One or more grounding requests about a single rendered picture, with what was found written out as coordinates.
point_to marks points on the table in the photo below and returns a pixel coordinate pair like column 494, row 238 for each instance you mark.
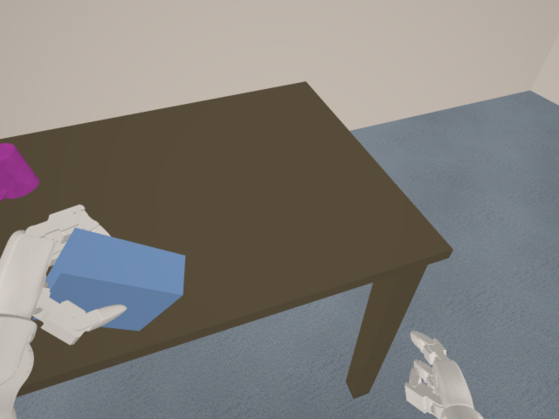
column 270, row 198

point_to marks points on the right robot hand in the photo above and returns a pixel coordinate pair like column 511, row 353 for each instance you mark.
column 446, row 385

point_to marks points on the sponge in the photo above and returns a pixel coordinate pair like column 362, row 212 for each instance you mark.
column 95, row 270

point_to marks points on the left robot hand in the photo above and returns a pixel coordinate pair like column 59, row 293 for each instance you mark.
column 23, row 267

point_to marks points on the robot left forearm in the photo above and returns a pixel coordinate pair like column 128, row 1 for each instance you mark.
column 16, row 359

